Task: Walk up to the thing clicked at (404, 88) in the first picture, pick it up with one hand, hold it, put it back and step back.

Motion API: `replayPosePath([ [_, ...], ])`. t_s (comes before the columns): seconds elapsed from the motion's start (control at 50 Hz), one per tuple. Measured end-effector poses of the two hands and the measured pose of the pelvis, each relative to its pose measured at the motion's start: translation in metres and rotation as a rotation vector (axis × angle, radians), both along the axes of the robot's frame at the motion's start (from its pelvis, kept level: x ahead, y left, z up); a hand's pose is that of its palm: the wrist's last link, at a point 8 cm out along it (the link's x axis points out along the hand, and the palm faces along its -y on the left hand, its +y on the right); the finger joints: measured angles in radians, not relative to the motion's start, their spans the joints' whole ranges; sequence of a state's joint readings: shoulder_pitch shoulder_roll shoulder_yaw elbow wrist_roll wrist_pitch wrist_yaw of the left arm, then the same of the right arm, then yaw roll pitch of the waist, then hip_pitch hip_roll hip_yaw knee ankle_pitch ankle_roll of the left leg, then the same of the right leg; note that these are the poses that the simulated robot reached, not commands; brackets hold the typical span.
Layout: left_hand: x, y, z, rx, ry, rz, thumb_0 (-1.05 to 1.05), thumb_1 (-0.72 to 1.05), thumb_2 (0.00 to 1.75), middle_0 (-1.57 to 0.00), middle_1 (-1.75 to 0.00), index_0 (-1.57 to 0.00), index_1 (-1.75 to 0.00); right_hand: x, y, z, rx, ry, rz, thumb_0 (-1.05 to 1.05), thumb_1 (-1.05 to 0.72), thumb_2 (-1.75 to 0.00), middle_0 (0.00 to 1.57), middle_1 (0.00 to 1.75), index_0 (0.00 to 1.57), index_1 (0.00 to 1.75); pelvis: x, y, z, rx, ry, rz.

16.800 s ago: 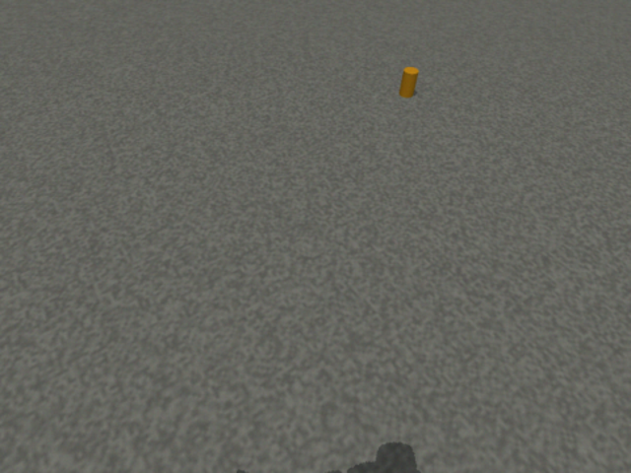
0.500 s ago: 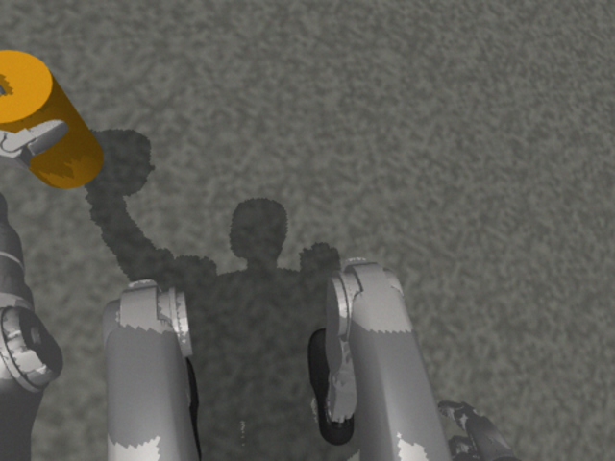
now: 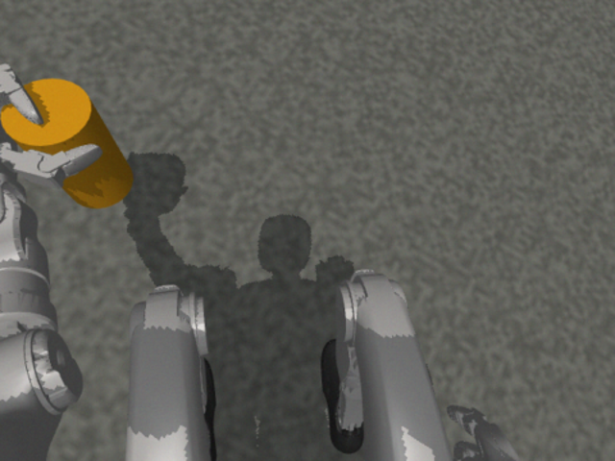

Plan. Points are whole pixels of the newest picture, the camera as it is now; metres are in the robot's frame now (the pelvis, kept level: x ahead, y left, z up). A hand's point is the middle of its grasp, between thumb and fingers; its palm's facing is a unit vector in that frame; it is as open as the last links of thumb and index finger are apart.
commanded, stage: lift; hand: left
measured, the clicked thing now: (78, 151) +0.49 +0.25 -0.07
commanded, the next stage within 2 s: hold in 1.78 s
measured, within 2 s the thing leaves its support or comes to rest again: neither
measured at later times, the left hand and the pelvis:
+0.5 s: hand out of the picture +0.45 +0.25 +0.13, palm faces +0.27 -0.96 -0.06, open 7.4 cm; pelvis +0.02 +0.00 +0.13, yaw +2 degrees
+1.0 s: hand out of the picture +0.42 +0.23 +0.28, palm faces +0.28 -0.96 -0.04, open 7.5 cm; pelvis +0.05 +0.01 +0.26, yaw +4 degrees
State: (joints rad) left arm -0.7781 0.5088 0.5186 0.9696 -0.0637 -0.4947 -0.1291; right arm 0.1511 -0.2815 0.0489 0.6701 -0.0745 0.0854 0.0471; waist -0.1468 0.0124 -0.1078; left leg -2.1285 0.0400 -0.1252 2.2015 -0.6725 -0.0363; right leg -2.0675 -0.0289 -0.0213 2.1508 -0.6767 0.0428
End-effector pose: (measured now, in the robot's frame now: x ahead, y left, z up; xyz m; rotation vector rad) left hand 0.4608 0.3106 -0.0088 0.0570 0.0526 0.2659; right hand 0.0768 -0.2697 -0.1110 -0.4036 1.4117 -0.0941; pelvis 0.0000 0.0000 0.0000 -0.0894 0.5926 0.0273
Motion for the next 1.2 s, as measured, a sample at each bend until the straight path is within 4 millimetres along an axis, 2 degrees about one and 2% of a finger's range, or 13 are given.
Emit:
replayPosePath([
  [0.08, -0.009, -0.002, 0.014, 0.010, 0.017, -0.010, 0.03, -0.54, 0.94, -0.60, -1.10, -1.33, -1.45, 0.011, 0.001, 0.013, 0.010, -0.044, -0.006, 0.01, -0.92, -0.90, 0.20, 0.30, 0.21, 0.30, 0.001, 0.000, 0.014, 0.003, 0.005, 0.001],
  [0.24, -0.027, -0.008, 0.054, 0.003, 0.010, -0.009, 0.03, -0.53, 0.94, -0.59, -1.10, -1.33, -1.45, 0.041, 0.007, 0.049, 0.019, -0.141, 0.002, 0.01, -0.92, -0.90, 0.20, 0.30, 0.21, 0.30, 0.005, 0.000, 0.051, 0.007, 0.008, 0.008],
  [0.4, -0.041, -0.014, 0.109, 0.000, 0.012, 0.000, 0.03, -0.50, 0.94, -0.57, -1.08, -1.30, -1.43, 0.071, 0.016, 0.096, 0.037, -0.235, 0.006, 0.01, -0.91, -0.90, 0.20, 0.30, 0.21, 0.30, 0.012, 0.002, 0.098, 0.013, -0.016, 0.017],
  [0.58, -0.059, -0.022, 0.178, -0.009, 0.019, 0.016, 0.02, -0.46, 0.95, -0.54, -1.07, -1.27, -1.41, 0.093, 0.029, 0.156, 0.065, -0.300, -0.005, 0.01, -0.91, -0.90, 0.20, 0.30, 0.21, 0.30, 0.025, 0.005, 0.158, 0.020, -0.072, 0.027],
  [0.74, -0.073, -0.028, 0.234, -0.018, 0.019, 0.025, 0.02, -0.47, 0.95, -0.55, -1.07, -1.26, -1.41, 0.105, 0.039, 0.210, 0.076, -0.341, 0.000, 0.01, -0.91, -0.90, 0.20, 0.30, 0.21, 0.30, 0.037, 0.007, 0.208, 0.028, -0.144, 0.037],
  [0.88, -0.076, -0.031, 0.274, -0.016, 0.014, 0.023, 0.02, -0.49, 0.95, -0.57, -1.07, -1.26, -1.41, 0.109, 0.041, 0.248, 0.081, -0.366, 0.015, 0.01, -0.91, -0.90, 0.20, 0.30, 0.21, 0.30, 0.043, 0.007, 0.243, 0.036, -0.209, 0.044],
  [1.0, -0.080, -0.038, 0.296, -0.022, 0.009, 0.015, 0.03, -0.51, 0.95, -0.58, -1.07, -1.28, -1.42, 0.109, 0.039, 0.270, 0.088, -0.370, 0.021, 0.01, -0.91, -0.90, 0.20, 0.30, 0.21, 0.30, 0.047, 0.006, 0.265, 0.045, -0.252, 0.046],
  [1.2, -0.088, -0.052, 0.322, -0.027, 0.003, 0.006, 0.03, -0.55, 0.95, -0.61, -1.09, -1.31, -1.43, 0.112, 0.038, 0.294, 0.102, -0.369, 0.029, 0.01, -0.91, -0.90, 0.20, 0.30, 0.21, 0.30, 0.055, 0.003, 0.290, 0.059, -0.309, 0.050],
])
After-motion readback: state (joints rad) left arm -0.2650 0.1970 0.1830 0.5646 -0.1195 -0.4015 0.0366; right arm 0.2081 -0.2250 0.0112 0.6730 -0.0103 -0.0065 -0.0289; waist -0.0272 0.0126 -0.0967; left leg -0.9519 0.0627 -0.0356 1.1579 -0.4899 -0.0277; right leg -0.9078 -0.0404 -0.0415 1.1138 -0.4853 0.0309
